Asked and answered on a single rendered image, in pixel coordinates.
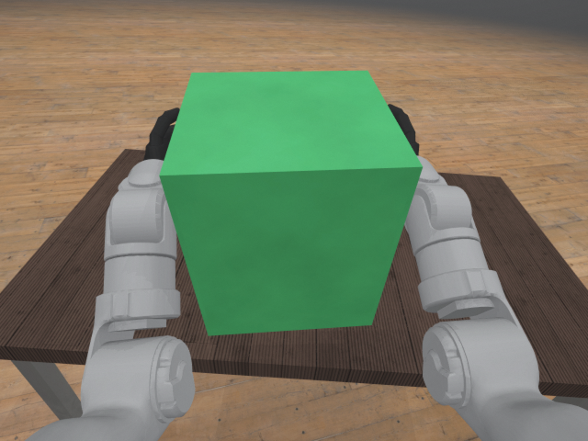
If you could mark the robot left forearm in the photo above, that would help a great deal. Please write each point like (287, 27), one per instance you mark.
(140, 253)

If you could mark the right robot upper arm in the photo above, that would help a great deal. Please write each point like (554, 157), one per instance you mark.
(486, 371)

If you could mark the table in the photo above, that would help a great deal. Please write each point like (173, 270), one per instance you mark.
(47, 311)

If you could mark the carton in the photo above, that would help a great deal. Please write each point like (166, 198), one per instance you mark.
(289, 192)

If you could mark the left robot upper arm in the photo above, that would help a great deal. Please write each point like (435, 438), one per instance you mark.
(133, 389)

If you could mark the robot right forearm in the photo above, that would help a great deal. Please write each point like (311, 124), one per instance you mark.
(455, 279)

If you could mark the right robot hand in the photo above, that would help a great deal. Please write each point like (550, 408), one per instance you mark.
(406, 126)

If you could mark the left robot hand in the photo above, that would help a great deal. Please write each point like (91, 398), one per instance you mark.
(161, 135)

